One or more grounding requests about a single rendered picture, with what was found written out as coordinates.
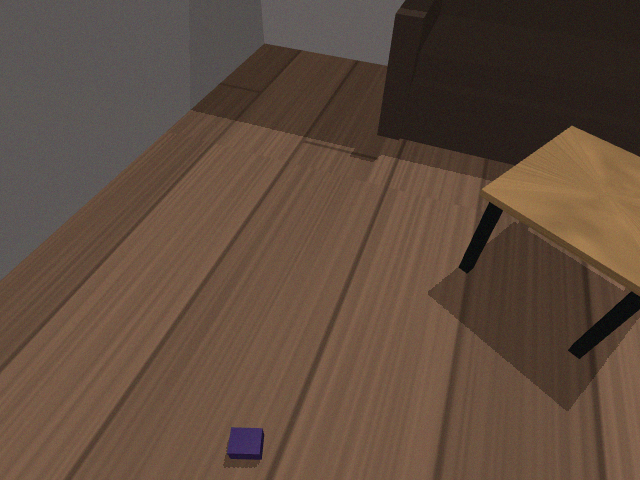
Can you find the coffee table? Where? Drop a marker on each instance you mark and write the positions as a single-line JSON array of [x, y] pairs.
[[582, 193]]

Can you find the sofa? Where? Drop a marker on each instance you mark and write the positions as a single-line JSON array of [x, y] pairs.
[[499, 79]]

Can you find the small box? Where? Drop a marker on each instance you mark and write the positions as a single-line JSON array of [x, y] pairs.
[[246, 443]]

